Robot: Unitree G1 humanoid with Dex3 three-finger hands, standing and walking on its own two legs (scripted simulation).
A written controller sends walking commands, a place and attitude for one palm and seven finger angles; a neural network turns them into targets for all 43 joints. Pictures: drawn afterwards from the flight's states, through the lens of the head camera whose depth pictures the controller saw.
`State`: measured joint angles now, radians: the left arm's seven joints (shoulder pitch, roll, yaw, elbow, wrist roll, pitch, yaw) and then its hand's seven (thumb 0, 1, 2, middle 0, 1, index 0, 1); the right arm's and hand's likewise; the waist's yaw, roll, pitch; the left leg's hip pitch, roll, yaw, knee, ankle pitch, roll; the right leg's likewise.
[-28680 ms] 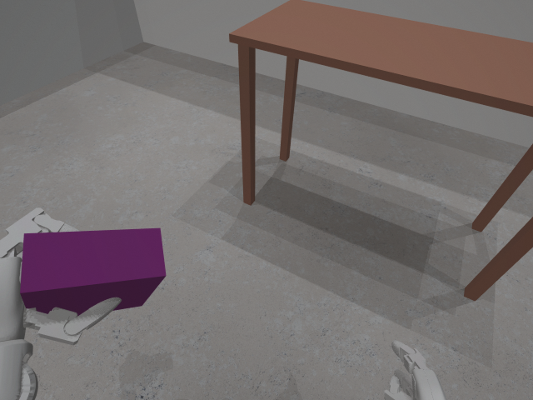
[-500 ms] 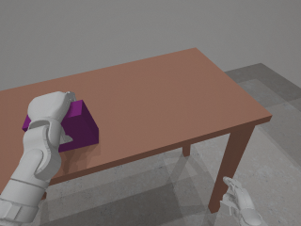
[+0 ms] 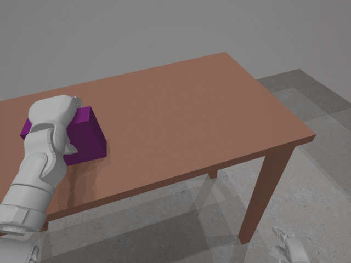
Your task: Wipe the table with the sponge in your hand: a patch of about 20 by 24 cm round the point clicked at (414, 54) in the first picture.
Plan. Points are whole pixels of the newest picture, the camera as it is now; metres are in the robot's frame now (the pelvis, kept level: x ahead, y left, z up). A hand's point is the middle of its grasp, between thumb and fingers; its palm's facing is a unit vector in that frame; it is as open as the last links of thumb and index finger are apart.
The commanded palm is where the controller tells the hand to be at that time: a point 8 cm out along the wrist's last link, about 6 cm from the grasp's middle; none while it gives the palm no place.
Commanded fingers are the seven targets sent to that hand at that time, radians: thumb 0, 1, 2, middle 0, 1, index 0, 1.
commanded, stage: wipe forward along the middle lane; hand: left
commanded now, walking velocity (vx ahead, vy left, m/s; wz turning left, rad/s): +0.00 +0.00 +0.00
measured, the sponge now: (72, 144) +0.34 +0.30 +0.11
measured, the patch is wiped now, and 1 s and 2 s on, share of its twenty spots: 1.00 1.00 1.00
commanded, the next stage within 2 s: slide back across to the first lane in 0.74 s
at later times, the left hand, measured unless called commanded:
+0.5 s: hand (69, 116) +0.39 +0.31 +0.16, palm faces -0.07 +0.00 -1.00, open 9.7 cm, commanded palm +0.37 +0.31 +0.19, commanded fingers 0.00 0.10 1.30 -1.20 -1.60 -1.20 -1.60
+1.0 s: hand (68, 106) +0.42 +0.33 +0.16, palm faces -0.07 +0.00 -1.00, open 9.7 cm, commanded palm +0.40 +0.35 +0.20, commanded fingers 0.00 0.10 1.30 -1.20 -1.60 -1.20 -1.60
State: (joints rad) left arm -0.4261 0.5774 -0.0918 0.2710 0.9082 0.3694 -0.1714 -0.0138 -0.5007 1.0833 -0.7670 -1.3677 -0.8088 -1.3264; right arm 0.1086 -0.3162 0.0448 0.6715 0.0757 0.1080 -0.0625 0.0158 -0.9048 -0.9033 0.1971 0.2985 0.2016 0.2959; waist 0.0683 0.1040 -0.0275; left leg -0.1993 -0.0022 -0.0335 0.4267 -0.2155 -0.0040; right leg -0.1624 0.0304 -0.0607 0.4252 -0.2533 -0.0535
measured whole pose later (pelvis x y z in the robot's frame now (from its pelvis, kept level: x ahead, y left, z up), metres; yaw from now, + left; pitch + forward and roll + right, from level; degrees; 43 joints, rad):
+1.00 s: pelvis +0.01 +0.01 +0.00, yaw -2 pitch +5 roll -1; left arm -0.74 0.69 0.03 0.83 0.99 0.07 -0.12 0.02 -0.53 1.12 -0.78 -1.36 -0.82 -1.34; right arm 0.24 -0.32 0.01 0.69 0.08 0.17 -0.06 0.01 -0.91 -0.90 0.20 0.30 0.20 0.30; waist -0.02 0.08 -0.06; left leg -0.31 0.01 -0.01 0.45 -0.23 0.01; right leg -0.27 0.04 -0.04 0.41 -0.23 -0.05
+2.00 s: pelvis +0.03 +0.05 +0.00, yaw +1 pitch +4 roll -1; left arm -0.40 0.70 0.08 0.26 0.89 0.23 -0.18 -0.01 -0.49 1.09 -0.75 -1.38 -0.78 -1.37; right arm 0.14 -0.31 0.03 0.63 0.07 0.15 -0.02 0.01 -0.90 -0.90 0.20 0.30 0.20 0.30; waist 0.07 0.09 -0.01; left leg -0.23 -0.06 -0.03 0.41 -0.23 0.06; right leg -0.15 -0.02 -0.05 0.33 -0.23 0.00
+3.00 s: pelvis +0.03 +0.04 -0.01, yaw -1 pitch +2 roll -1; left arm 0.13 0.70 0.17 -0.29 0.78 0.37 -0.11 0.01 -0.46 1.07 -0.72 -1.40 -0.75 -1.39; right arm 0.11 -0.32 0.04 0.56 0.07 0.15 -0.02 0.02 -0.91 -0.90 0.20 0.30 0.20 0.30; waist 0.08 0.11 -0.04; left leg -0.26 -0.02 -0.01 0.53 -0.31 0.04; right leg -0.19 0.01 -0.03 0.47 -0.31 0.00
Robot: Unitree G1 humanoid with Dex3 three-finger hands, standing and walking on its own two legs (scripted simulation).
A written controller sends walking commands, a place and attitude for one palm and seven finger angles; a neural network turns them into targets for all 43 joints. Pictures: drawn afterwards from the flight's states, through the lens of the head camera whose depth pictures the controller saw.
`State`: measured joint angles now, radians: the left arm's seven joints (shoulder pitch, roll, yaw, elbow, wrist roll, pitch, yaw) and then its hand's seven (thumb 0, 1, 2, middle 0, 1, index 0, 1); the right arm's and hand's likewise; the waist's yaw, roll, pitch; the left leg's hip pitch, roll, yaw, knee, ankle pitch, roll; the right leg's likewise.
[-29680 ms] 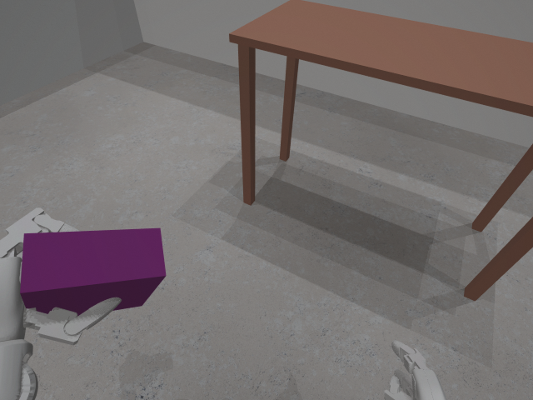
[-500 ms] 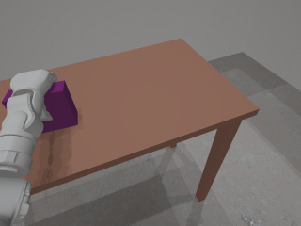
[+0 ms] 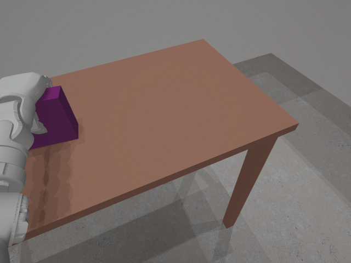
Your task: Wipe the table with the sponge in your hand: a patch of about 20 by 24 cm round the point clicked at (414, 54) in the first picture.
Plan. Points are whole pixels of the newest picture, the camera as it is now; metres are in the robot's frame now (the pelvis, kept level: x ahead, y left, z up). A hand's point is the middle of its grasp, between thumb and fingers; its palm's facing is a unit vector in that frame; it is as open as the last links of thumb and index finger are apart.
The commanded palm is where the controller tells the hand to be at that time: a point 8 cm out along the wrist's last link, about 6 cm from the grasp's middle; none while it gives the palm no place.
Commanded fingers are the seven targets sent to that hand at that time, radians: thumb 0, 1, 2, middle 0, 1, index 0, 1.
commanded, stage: slide back across to the first lane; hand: left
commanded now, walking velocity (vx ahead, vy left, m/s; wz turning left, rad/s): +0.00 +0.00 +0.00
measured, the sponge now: (42, 126) +0.40 +0.34 +0.11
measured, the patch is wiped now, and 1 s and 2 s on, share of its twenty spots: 1.00 1.00 1.00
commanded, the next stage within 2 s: wipe back along the first lane in 0.48 s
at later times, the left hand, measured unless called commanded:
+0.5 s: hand out of the picture +0.39 +0.41 +0.17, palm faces -0.06 +0.01 -1.00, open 9.7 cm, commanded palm +0.36 +0.41 +0.23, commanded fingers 0.00 0.10 1.30 -1.20 -1.60 -1.20 -1.60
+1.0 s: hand out of the picture +0.35 +0.40 +0.16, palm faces +0.00 +0.00 -1.00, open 9.7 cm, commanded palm +0.31 +0.39 +0.21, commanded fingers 0.00 0.10 1.30 -1.20 -1.60 -1.20 -1.60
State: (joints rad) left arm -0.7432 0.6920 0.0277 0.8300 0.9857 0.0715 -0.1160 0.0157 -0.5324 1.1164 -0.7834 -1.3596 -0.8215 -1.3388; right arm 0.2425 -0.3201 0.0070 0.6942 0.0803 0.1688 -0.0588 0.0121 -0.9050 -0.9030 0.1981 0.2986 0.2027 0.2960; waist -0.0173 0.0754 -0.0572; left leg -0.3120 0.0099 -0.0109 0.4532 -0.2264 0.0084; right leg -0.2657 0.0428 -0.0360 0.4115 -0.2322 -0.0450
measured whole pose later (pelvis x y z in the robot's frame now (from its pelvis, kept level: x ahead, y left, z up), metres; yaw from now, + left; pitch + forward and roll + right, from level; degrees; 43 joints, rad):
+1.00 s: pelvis +0.02 +0.04 +0.00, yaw +2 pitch +4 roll -1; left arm -0.40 0.70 0.08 0.26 0.89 0.23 -0.18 -0.01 -0.49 1.09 -0.75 -1.38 -0.78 -1.37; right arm 0.14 -0.31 0.03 0.63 0.07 0.15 -0.02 0.01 -0.90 -0.90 0.20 0.30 0.20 0.30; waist 0.07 0.09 -0.01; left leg -0.23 -0.06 -0.03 0.41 -0.23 0.06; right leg -0.15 -0.02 -0.05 0.33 -0.23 0.00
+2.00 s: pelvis +0.02 +0.03 -0.01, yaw +1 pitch +2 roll -1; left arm 0.13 0.70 0.17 -0.29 0.78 0.37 -0.11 0.01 -0.46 1.07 -0.72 -1.40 -0.75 -1.39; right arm 0.11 -0.32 0.04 0.56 0.07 0.15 -0.02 0.02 -0.91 -0.90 0.20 0.30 0.20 0.30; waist 0.08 0.11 -0.04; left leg -0.26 -0.02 -0.01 0.53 -0.31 0.04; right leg -0.19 0.01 -0.03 0.47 -0.31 0.00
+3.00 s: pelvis +0.00 +0.01 +0.00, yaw +2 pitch -1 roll +0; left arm 0.07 0.67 0.03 -0.38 0.80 0.49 -0.15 0.00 -0.47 1.07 -0.74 -1.38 -0.77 -1.38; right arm 0.03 -0.30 0.08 0.59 0.06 0.10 -0.05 0.02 -0.90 -0.90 0.20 0.30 0.20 0.30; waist 0.14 0.11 -0.01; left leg -0.19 -0.02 -0.03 0.47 -0.26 0.02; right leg -0.14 0.01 -0.05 0.44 -0.28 -0.02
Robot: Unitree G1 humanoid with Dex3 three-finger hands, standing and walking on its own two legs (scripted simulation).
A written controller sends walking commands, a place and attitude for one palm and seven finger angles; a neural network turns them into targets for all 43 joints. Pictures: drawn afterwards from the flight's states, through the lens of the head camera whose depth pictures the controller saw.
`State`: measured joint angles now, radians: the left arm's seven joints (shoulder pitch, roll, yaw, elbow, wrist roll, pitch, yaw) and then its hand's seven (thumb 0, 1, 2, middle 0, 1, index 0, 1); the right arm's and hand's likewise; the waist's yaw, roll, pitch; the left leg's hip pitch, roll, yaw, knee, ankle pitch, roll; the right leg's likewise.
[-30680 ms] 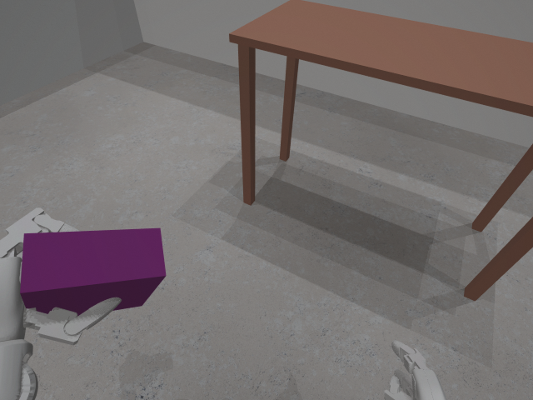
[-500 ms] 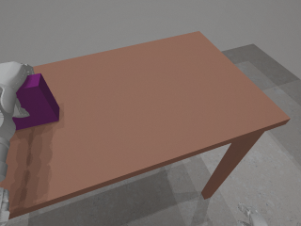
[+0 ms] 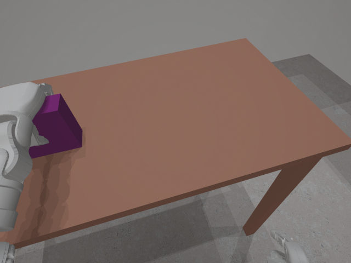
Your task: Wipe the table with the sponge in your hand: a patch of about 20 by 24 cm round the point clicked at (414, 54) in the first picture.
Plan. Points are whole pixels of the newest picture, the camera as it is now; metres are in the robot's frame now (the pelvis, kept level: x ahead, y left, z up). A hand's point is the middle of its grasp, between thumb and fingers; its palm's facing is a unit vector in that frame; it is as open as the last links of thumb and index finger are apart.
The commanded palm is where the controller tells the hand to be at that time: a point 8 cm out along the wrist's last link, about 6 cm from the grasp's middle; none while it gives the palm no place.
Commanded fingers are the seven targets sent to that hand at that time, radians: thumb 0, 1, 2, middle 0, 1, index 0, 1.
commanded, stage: wipe back along the first lane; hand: left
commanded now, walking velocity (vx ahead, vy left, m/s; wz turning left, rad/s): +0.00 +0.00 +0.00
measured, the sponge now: (44, 134) +0.34 +0.35 +0.11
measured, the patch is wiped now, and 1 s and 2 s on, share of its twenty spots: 1.00 1.00 1.00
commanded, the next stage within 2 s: lift the sponge slowly off the table in 1.20 s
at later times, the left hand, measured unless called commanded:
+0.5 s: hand (35, 136) +0.30 +0.32 +0.16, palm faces +0.04 +0.01 -1.00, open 9.7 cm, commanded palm +0.25 +0.31 +0.19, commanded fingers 0.00 0.10 1.30 -1.20 -1.60 -1.20 -1.60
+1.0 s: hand (30, 155) +0.26 +0.30 +0.16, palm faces +0.10 -0.01 -0.99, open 9.7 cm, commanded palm +0.20 +0.29 +0.19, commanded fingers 0.00 0.10 1.30 -1.20 -1.60 -1.20 -1.60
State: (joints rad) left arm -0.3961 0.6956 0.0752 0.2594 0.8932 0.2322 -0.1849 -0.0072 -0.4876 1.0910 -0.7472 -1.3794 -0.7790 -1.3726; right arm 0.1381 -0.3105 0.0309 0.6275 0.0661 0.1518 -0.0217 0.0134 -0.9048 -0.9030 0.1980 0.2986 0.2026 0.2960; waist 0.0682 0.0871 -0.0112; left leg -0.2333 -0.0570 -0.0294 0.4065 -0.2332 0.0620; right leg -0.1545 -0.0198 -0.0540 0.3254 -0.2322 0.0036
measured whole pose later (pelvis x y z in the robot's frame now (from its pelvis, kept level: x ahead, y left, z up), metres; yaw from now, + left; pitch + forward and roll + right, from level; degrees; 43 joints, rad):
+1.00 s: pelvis +0.00 -0.02 -0.01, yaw -2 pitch +2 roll -1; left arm 0.13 0.70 0.17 -0.29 0.78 0.37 -0.11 0.01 -0.46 1.07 -0.72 -1.40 -0.75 -1.39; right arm 0.11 -0.32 0.04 0.56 0.07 0.15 -0.02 0.02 -0.91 -0.90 0.20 0.30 0.20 0.30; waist 0.08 0.11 -0.04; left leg -0.26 -0.02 -0.01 0.53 -0.31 0.04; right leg -0.19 0.01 -0.03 0.47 -0.31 0.00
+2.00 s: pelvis -0.02 -0.03 +0.00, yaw -1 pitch -1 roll +0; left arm 0.07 0.67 0.03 -0.38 0.80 0.49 -0.15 0.00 -0.47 1.07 -0.74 -1.38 -0.77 -1.38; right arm 0.03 -0.30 0.08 0.59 0.06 0.10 -0.05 0.02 -0.90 -0.90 0.20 0.30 0.20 0.30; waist 0.14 0.11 -0.01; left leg -0.19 -0.02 -0.03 0.47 -0.26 0.02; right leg -0.14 0.01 -0.05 0.44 -0.28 -0.02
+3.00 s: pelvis -0.05 -0.03 +0.00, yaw -1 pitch -3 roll +0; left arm -0.21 0.75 0.04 -0.22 0.77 0.46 -0.27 0.00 -0.48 1.07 -0.76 -1.37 -0.79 -1.36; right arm 0.04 -0.31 0.08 0.61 0.07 0.08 -0.08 0.02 -0.90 -0.90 0.20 0.30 0.20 0.30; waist 0.14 0.12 0.01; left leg -0.19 -0.02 -0.03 0.44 -0.19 0.01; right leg -0.15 0.01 -0.05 0.44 -0.23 -0.03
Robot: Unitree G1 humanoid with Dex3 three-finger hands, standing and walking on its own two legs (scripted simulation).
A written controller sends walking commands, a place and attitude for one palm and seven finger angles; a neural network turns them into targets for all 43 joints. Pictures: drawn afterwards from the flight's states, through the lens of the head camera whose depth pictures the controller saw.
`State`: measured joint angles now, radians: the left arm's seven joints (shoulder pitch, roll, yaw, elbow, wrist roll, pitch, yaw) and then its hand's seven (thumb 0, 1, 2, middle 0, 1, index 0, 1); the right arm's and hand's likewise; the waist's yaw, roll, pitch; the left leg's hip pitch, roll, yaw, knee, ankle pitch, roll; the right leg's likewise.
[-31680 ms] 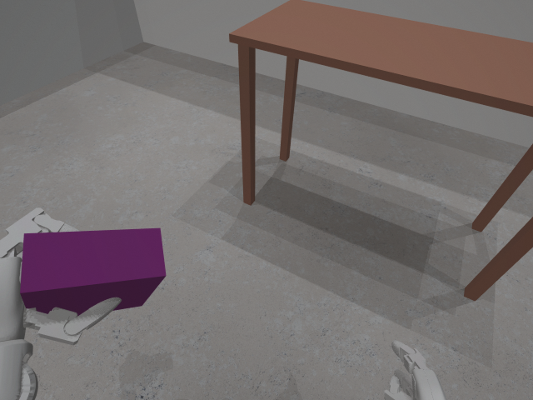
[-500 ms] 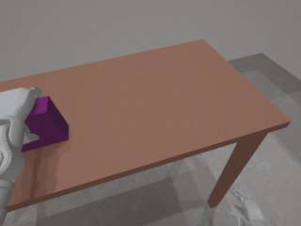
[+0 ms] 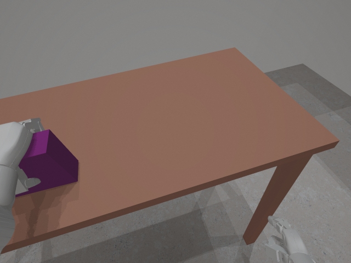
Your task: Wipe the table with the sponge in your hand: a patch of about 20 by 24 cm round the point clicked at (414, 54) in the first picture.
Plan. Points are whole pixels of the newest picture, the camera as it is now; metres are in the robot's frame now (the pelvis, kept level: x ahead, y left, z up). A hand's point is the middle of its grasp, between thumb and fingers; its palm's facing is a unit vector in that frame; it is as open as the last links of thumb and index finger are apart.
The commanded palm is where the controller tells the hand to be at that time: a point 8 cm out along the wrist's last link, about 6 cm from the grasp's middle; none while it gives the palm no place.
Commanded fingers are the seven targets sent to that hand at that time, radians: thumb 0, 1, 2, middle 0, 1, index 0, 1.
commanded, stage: wipe back along the first lane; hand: left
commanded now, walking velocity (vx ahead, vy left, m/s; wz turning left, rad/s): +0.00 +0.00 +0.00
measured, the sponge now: (35, 171) +0.25 +0.33 +0.12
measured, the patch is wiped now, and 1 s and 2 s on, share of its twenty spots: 1.00 1.00 1.00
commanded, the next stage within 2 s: lift the sponge slowly off the table in 0.20 s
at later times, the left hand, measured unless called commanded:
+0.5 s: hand (16, 174) +0.21 +0.32 +0.17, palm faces +0.18 -0.05 -0.98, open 9.7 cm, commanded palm +0.17 +0.30 +0.21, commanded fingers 0.00 0.10 1.30 -1.20 -1.60 -1.20 -1.60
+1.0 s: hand (26, 172) +0.21 +0.29 +0.18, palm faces +0.12 -0.05 -0.99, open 9.7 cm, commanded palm +0.17 +0.29 +0.24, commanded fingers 0.00 0.10 1.30 -1.20 -1.60 -1.20 -1.60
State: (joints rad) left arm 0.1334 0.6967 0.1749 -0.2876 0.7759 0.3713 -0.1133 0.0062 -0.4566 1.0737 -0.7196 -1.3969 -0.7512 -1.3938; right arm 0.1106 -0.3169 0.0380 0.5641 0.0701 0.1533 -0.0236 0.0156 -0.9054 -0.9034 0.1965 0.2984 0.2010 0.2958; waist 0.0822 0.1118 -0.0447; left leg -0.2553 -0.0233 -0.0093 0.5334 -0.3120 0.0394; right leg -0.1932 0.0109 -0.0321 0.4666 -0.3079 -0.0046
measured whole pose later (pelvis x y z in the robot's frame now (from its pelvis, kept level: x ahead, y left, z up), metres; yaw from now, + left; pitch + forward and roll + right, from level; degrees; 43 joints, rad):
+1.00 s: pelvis -0.02 -0.01 +0.00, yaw +1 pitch -1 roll +0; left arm 0.07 0.67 0.03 -0.38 0.80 0.49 -0.15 0.00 -0.47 1.07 -0.74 -1.38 -0.77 -1.38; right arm 0.03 -0.30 0.08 0.59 0.06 0.10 -0.05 0.02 -0.90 -0.90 0.20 0.30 0.20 0.30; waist 0.14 0.11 -0.01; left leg -0.19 -0.02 -0.03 0.47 -0.26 0.02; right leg -0.14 0.01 -0.05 0.44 -0.28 -0.02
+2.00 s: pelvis -0.05 -0.02 +0.01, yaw +1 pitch -3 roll +0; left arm -0.21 0.75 0.04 -0.22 0.77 0.46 -0.27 0.00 -0.48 1.07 -0.76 -1.37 -0.79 -1.36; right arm 0.04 -0.31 0.08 0.61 0.07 0.08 -0.08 0.02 -0.90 -0.90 0.20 0.30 0.20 0.30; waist 0.14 0.12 0.01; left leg -0.19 -0.02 -0.03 0.44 -0.19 0.01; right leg -0.15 0.01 -0.05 0.44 -0.23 -0.03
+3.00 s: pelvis -0.05 -0.02 +0.00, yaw +0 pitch -3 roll +0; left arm -0.08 0.78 0.11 -0.44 0.70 0.56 -0.26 0.00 -0.48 1.07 -0.76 -1.37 -0.79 -1.36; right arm 0.02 -0.31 0.10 0.57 0.08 0.12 -0.07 0.02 -0.90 -0.90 0.20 0.30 0.20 0.30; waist 0.17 0.13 0.00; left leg -0.18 -0.02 -0.02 0.45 -0.21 0.01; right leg -0.15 0.02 -0.03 0.45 -0.24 -0.03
